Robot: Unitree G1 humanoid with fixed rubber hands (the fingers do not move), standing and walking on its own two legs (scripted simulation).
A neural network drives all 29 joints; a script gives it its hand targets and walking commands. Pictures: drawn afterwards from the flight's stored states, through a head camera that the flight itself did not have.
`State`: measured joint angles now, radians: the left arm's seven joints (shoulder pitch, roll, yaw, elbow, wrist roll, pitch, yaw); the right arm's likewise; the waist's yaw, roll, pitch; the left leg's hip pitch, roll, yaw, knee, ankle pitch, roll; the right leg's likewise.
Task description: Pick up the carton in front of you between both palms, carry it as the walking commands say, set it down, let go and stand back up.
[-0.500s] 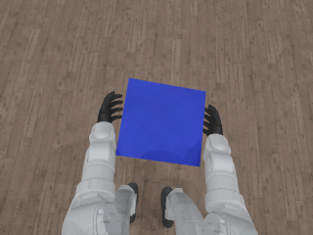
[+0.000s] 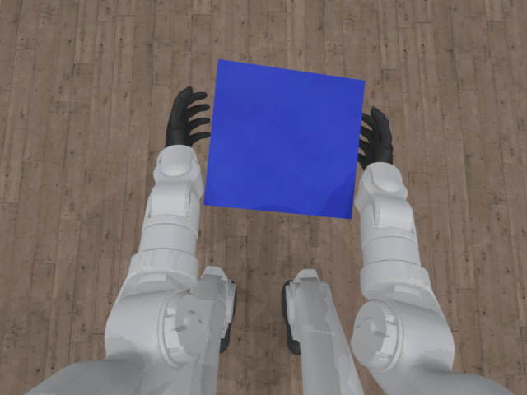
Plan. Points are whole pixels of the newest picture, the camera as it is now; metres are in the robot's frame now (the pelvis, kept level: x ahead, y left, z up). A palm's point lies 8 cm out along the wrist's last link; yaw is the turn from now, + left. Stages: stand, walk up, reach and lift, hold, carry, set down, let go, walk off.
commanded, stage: set down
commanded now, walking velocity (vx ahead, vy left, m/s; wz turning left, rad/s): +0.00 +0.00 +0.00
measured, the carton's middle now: (273, 153) +0.47 -0.01 -0.18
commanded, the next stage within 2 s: none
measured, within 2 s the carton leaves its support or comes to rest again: rests again in 0.90 s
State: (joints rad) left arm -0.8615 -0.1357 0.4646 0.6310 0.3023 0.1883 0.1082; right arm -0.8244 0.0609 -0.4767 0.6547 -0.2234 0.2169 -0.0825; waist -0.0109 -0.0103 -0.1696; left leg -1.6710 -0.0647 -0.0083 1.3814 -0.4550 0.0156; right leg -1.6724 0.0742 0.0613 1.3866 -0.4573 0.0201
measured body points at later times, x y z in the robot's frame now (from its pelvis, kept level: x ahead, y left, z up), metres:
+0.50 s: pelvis -0.03 +0.00 -0.13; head +0.30 +0.00 +0.18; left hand +0.51 +0.14 -0.25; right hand +0.49 -0.16 -0.26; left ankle +0.07 +0.10 -0.56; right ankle +0.07 -0.12 -0.56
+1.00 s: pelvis -0.03 -0.01 -0.22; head +0.34 +0.00 +0.03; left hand +0.53 +0.16 -0.39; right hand +0.52 -0.15 -0.38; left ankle +0.07 +0.10 -0.56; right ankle +0.07 -0.12 -0.56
